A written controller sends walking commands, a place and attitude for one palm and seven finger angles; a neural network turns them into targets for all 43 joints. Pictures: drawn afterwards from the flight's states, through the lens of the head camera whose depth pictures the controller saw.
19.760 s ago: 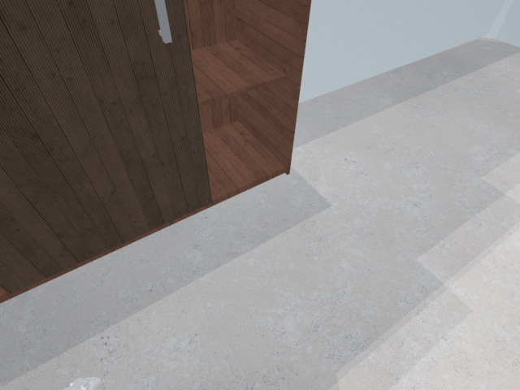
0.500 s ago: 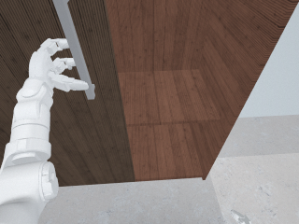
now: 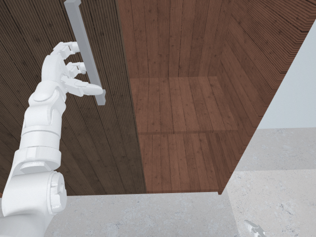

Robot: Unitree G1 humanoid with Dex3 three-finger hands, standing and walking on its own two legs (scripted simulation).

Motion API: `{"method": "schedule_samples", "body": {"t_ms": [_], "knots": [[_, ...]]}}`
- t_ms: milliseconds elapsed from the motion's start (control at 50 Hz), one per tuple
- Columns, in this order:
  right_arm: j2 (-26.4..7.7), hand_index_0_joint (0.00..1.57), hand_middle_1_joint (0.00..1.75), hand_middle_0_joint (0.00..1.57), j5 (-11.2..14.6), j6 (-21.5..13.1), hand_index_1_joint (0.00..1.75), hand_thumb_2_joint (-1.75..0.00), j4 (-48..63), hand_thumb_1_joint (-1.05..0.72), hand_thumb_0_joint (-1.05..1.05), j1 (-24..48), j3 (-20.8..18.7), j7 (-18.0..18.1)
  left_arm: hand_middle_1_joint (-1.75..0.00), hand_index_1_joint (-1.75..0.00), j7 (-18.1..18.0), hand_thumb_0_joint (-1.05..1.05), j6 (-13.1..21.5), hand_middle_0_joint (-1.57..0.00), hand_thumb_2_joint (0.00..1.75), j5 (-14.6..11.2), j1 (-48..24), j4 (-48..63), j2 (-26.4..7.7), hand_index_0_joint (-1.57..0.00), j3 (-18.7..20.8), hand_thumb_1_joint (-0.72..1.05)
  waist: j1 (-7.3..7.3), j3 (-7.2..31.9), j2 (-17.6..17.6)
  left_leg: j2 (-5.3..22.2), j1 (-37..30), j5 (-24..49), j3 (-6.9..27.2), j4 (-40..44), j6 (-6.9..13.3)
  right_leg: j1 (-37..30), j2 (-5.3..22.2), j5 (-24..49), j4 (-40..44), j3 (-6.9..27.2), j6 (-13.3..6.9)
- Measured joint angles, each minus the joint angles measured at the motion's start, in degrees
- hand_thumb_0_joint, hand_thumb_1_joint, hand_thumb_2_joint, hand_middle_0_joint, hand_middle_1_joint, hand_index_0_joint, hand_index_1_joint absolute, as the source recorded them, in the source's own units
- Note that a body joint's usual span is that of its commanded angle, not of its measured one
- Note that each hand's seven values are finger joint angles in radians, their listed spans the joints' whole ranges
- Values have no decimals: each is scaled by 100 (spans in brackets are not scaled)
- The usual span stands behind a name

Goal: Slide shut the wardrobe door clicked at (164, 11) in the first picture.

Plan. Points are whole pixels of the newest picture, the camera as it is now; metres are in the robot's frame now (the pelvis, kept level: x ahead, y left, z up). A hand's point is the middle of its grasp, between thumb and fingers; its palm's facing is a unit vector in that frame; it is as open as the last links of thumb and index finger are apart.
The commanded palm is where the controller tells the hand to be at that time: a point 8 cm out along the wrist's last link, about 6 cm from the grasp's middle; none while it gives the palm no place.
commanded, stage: slide the fingers in behind the handle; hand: left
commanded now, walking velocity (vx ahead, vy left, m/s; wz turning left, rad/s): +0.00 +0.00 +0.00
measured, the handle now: (91, 58) +0.50 +0.20 +0.23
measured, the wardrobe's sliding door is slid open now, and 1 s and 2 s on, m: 0.46 0.46 0.46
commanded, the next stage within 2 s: grip the handle and tug to test in 0.76 s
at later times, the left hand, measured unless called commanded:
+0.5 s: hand (95, 71) +0.44 +0.17 +0.22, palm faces +0.08 -1.00 -0.01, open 14.0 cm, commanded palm +0.41 +0.22 +0.22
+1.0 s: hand (94, 70) +0.44 +0.17 +0.23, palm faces +0.09 -1.00 +0.00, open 13.6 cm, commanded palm +0.41 +0.22 +0.22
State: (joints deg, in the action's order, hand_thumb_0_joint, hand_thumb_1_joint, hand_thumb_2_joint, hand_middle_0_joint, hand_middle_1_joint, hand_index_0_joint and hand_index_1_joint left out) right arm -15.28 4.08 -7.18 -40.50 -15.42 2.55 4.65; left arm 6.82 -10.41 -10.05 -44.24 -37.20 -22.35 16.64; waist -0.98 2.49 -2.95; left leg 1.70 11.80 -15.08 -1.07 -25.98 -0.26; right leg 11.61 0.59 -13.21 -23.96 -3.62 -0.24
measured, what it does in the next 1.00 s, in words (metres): stands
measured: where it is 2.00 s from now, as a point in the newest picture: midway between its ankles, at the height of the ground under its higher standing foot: outside the picture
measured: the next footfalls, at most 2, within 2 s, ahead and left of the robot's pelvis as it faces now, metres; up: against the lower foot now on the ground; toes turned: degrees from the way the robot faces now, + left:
none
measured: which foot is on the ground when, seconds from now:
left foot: down 0.00-1.00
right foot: down 0.00-1.00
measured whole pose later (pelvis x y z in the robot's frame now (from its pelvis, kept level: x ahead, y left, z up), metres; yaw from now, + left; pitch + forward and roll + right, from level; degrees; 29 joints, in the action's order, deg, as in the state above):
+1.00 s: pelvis +0.00 +0.00 +0.00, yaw -1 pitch +1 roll -1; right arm -14.5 3.6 -7.2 -40.4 -15.5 2.5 4.2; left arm 4.8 -10.0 -9.1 -45.1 -37.4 -20.2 16.1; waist -1.7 2.5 -2.7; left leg 1.8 11.5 -14.9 -2.1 -25.4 -0.1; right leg 11.9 0.5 -12.7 -23.6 -2.5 0.0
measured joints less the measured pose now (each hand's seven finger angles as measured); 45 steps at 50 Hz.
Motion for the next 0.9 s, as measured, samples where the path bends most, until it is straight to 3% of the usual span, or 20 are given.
{"method": "schedule_samples", "body": {"t_ms": [120,300,560,900], "knots": [[4,20,30,20,-16,-43,30,-90,-99,-91,1,-21,2,-4,-120,-119,-2,-1,53,-29,30,2,-212,-202,115,-26,-161,-50,-17,-23,0,-14,58,10,14,-17,7,55,15,3,-20,-13,4],[60,20,30,20,-65,-40,30,-90,-18,-91,1,-90,-4,-73,-120,-120,-182,-1,200,-30,30,134,-149,-239,193,-29,53,-50,-137,-8,0,17,10,17,-122,59,8,92,-19,30,-5,123,7],[36,20,30,20,-38,1,30,-90,-51,-91,1,-52,-28,-39,-120,-120,-184,-1,-44,-30,30,85,1,109,234,-29,-18,-50,-84,0,19,22,-37,14,-110,60,10,22,-26,43,35,112,9],[78,20,30,20,-45,-7,30,-90,11,-91,1,56,5,-41,-120,-120,-231,-1,25,-30,30,116,-118,-56,229,-29,-75,-50,-72,-9,27,7,-23,17,-101,49,18,29,-11,46,28,105,18]]}}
